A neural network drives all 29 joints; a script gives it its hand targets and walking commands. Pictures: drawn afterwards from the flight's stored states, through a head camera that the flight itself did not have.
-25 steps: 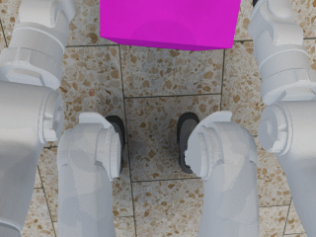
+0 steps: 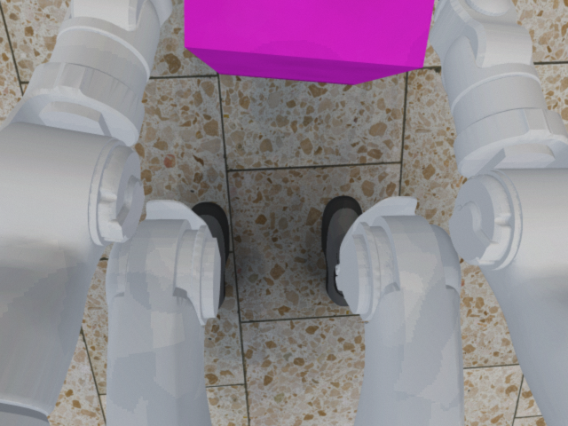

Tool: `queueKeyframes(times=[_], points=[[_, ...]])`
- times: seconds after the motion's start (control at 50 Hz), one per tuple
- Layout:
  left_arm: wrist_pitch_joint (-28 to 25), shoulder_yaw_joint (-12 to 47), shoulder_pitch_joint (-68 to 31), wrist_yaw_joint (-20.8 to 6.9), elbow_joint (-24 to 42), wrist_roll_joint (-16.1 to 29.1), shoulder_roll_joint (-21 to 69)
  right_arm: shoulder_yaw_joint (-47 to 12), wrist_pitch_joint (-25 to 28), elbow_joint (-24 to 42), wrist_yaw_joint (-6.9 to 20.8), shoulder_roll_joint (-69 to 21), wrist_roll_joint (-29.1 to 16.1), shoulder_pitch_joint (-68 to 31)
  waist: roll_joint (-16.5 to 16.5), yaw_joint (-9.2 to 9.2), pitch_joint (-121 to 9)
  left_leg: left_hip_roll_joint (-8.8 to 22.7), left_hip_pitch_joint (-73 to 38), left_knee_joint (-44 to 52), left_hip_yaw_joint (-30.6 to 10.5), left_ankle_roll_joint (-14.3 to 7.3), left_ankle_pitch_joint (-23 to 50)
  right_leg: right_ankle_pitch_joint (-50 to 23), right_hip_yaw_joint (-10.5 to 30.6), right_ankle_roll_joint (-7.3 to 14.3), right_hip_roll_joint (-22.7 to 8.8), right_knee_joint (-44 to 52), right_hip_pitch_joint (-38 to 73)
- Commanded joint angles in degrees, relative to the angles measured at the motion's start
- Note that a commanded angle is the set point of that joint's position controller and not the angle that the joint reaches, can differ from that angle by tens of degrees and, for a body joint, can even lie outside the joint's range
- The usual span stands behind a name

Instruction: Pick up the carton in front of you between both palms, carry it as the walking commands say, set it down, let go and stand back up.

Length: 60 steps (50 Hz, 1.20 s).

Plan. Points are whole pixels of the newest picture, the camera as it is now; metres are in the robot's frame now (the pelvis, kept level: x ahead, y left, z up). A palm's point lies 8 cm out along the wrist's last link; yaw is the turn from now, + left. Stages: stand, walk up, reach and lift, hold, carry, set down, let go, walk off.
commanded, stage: reach and lift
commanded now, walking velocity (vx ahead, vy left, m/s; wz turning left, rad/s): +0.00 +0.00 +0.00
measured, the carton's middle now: out of the picture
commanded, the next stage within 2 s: none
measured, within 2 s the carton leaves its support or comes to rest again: leaves its support in 0.18 s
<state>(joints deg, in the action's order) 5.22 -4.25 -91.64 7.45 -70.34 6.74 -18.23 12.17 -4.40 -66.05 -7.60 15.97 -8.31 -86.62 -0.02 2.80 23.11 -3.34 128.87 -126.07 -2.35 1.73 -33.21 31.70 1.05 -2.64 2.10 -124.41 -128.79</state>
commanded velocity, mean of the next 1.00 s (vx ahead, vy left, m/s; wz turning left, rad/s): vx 0.00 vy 0.00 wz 0.00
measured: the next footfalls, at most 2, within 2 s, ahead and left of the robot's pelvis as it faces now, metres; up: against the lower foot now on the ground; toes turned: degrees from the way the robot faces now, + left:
none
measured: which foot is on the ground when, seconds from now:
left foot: down 0.00-1.00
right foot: down 0.00-1.00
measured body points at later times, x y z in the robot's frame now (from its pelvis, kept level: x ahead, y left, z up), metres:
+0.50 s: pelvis +0.00 +0.00 +0.05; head +0.29 +0.00 +0.40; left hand +0.54 +0.14 -0.03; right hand +0.52 -0.17 -0.03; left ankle +0.11 +0.12 -0.34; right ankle +0.12 -0.13 -0.34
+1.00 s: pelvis +0.02 +0.00 +0.17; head +0.25 +0.00 +0.56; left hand +0.50 +0.14 +0.11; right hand +0.49 -0.16 +0.11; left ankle +0.11 +0.12 -0.34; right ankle +0.12 -0.13 -0.34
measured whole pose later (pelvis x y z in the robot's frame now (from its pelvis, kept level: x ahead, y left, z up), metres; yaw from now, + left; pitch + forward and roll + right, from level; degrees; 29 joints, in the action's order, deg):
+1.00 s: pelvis +0.02 +0.00 +0.17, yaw +1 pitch +40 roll +0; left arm 21.5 -23.8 -53.8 3.5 -38.6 -10.5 1.0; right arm 25.9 -22.4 -34.9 -2.5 -1.8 10.9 -51.4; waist -1.1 1.6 -10.9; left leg -7.0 104.1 -92.8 -5.4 2.9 -28.7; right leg 27.9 5.2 -3.6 5.4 -92.1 -104.3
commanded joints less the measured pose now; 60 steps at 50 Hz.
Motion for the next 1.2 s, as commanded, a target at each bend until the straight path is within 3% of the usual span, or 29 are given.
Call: queueKeyframes(times=[0.0,0.1,0.16,0.22,0.28,0.34,0.44,0.58,0.68,0.84,0.96,1.18], points=[[1.87,6.21,-22.59,-15.54,10.99,-1.74,50.78,-10.72,-2.53,12.07,16.07,-48.32,1.56,-29.82,-3.39,0.47,-61.13,-4.12,-26.46,8.37,4.94,-1.43,14.18,-15.17,-5.15,1.12,4.54,6.66,26.68],[3.53,9.39,-22.97,-17.19,17.63,0.06,58.35,-14.47,-4.69,20.35,18.25,-55.33,-0.51,-30.76,-3.08,0.81,-71.82,-4.38,-30.00,6.92,5.68,-1.85,20.51,-21.87,-5.75,1.10,4.77,5.60,30.73],[3.73,14.07,-25.96,-16.12,25.99,3.17,61.93,-18.82,-5.23,25.87,17.45,-60.29,-4.25,-30.64,-3.26,0.70,-87.48,-4.78,-37.13,6.88,6.62,-1.60,26.90,-29.08,-6.00,0.86,5.04,5.45,38.81],[5.31,17.68,-27.02,-15.16,34.34,4.55,65.90,-22.09,-7.24,32.20,16.66,-63.30,-5.18,-29.87,-4.01,1.31,-104.64,-5.43,-45.35,7.80,6.86,-1.24,32.60,-35.01,-6.29,0.77,5.67,6.43,45.19],[7.58,19.31,-23.05,-13.95,37.65,3.53,70.42,-24.54,-9.25,36.50,15.64,-66.19,-3.94,-27.54,-4.12,0.94,-111.83,-6.50,-48.88,10.19,7.28,-0.57,33.13,-33.83,-7.07,0.06,6.53,9.06,45.90],[10.08,16.92,-16.72,-14.46,34.52,0.42,73.05,-22.99,-11.40,34.83,15.90,-68.12,-0.50,-23.38,-3.40,0.92,-102.85,-6.99,-42.62,14.59,7.39,-0.35,25.09,-25.81,-7.25,0.02,6.98,13.41,42.36],[12.91,5.00,-10.49,-16.39,21.48,-8.33,73.83,-11.99,-14.24,24.05,17.64,-68.67,9.15,-16.95,-2.83,1.44,-79.97,-6.94,-31.84,22.94,7.01,-0.77,9.37,-10.28,-7.51,1.04,6.88,21.38,32.85],[13.06,-1.64,-11.59,-16.91,19.32,-13.40,73.18,-7.06,-14.80,22.23,18.84,-69.40,13.90,-18.30,-2.03,0.46,-81.32,-7.27,-35.70,30.13,6.82,-1.11,7.01,-7.53,-6.89,1.17,7.17,28.42,36.16],[14.17,-0.05,-10.78,-17.51,21.31,-13.26,75.53,-9.20,-15.97,23.36,19.53,-72.41,13.32,-17.16,-1.36,-0.20,-87.72,-7.41,-41.67,34.25,6.96,-1.01,7.38,-7.61,-6.91,0.77,7.25,32.53,42.18],[15.78,8.37,-5.16,-18.58,28.09,-8.97,81.33,-16.47,-17.51,28.47,20.03,-77.10,10.11,-10.54,-1.59,0.09,-94.95,-7.35,-51.71,39.57,6.75,-0.05,14.06,-14.37,-6.38,0.41,7.28,37.79,53.22],[15.63,12.39,1.75,-18.42,30.12,-7.39,83.24,-20.20,-17.24,29.85,19.76,-78.86,8.86,-3.20,-1.95,-0.01,-91.00,-7.32,-56.99,44.54,5.50,0.47,16.30,-16.84,-4.97,0.39,7.39,42.57,58.98],[13.69,12.46,15.41,-17.86,29.22,-9.31,84.52,-20.92,-15.27,28.48,19.25,-80.35,10.48,9.77,-0.74,-1.00,-79.45,-6.82,-67.82,56.38,2.54,-0.06,17.23,-17.40,-2.24,0.72,7.27,54.34,69.79]])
